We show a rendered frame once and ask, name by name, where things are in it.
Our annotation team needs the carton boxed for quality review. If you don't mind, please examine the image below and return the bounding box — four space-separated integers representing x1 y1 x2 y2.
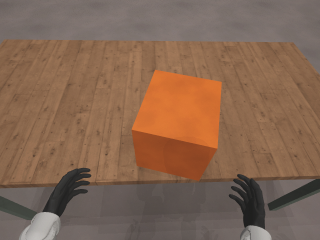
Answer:
131 70 222 181

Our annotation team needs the robot left forearm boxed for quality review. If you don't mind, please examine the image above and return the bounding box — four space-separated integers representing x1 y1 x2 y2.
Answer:
19 212 61 240

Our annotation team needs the robot right forearm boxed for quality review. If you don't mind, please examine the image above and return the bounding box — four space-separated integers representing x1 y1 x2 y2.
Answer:
240 225 272 240

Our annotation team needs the robot left hand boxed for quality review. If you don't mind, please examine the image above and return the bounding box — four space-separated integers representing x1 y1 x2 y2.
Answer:
42 168 92 217

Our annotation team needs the robot right hand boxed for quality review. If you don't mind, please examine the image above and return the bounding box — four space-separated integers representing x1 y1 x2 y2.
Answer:
229 174 266 229

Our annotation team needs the table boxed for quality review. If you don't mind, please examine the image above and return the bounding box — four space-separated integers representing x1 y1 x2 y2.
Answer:
0 39 320 220

